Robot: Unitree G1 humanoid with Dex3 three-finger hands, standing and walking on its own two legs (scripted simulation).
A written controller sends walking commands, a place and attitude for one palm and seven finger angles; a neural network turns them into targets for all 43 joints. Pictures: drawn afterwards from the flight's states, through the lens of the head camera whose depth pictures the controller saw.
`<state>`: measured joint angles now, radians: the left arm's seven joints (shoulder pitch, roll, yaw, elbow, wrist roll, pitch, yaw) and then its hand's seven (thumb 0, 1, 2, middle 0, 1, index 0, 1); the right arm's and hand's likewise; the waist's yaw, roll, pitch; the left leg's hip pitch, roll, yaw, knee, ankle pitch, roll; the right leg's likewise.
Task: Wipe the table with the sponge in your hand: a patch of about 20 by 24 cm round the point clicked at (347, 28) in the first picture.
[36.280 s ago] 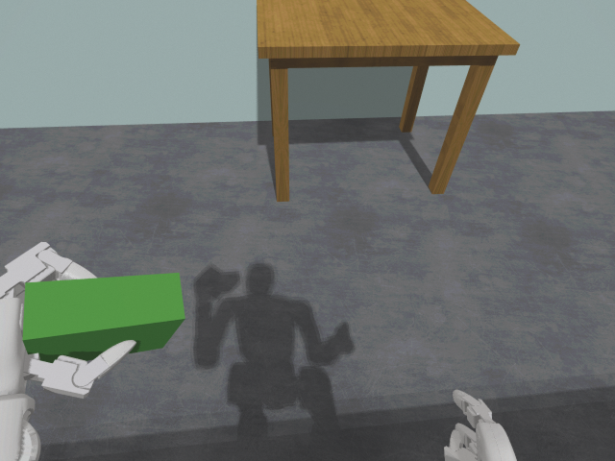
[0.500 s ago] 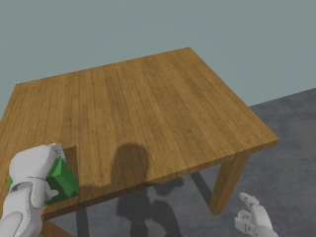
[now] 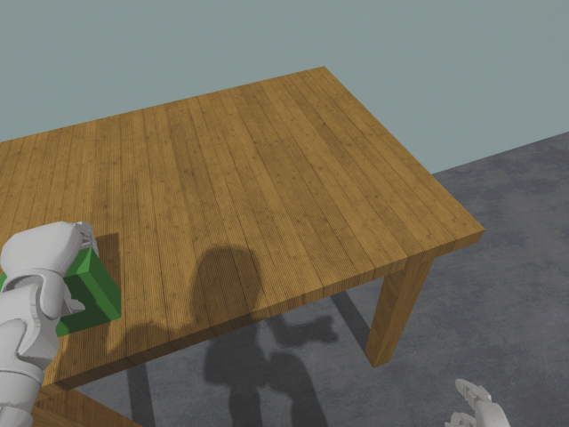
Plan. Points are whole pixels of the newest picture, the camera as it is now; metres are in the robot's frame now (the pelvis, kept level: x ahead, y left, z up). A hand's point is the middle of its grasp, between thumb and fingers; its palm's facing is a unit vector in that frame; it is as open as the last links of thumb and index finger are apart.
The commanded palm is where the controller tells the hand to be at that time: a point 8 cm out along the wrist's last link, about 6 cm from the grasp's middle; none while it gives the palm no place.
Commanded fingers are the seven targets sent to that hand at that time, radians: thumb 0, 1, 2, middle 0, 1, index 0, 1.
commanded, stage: wipe forward along the first lane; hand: left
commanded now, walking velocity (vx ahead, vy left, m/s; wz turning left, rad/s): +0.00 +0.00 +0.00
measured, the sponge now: (73, 303) +0.26 +0.37 +0.02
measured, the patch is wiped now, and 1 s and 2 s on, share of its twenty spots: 0.20 0.30 0.55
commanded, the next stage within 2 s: slide across to the middle lane in 1.02 s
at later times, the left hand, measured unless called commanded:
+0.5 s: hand (69, 240) +0.33 +0.39 +0.08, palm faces -0.10 -0.02 -0.99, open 9.3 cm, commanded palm +0.32 +0.38 +0.11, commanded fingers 0.00 0.10 1.30 -1.20 -1.60 -1.20 -1.60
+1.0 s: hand (71, 218) +0.38 +0.41 +0.08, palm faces -0.12 -0.01 -0.99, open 9.3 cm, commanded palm +0.37 +0.40 +0.11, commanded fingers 0.00 0.10 1.30 -1.20 -1.60 -1.20 -1.60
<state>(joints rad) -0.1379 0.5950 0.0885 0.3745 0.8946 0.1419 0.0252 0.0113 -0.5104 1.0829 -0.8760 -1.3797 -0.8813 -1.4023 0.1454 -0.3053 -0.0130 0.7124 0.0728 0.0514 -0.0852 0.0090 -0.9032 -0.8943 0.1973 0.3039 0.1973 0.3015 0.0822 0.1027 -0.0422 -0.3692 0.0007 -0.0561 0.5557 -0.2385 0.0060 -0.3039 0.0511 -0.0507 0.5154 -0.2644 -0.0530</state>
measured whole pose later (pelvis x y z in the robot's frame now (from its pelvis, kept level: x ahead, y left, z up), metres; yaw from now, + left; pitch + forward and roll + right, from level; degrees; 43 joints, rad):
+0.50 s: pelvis +0.00 +0.01 +0.00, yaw +0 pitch +7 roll -2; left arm -0.38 0.64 0.09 0.67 0.94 0.07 0.05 0.01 -0.52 1.10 -0.87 -1.37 -0.88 -1.41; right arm 0.20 -0.30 -0.01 0.71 0.08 0.08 -0.07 0.01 -0.90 -0.89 0.20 0.30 0.20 0.30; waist 0.05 0.09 -0.07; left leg -0.46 -0.01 -0.05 0.60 -0.25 0.02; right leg -0.39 0.04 -0.05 0.54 -0.27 -0.03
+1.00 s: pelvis +0.02 +0.04 +0.00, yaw -1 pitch +9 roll -2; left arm -0.51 0.66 0.08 0.79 0.99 0.06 0.06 0.01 -0.53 1.11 -0.87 -1.37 -0.88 -1.42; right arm 0.22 -0.28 -0.01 0.70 0.08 0.12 -0.05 0.01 -0.90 -0.89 0.20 0.30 0.20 0.30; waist 0.04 0.07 -0.09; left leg -0.49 -0.03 -0.04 0.60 -0.27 0.05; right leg -0.40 0.02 -0.03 0.51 -0.27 0.00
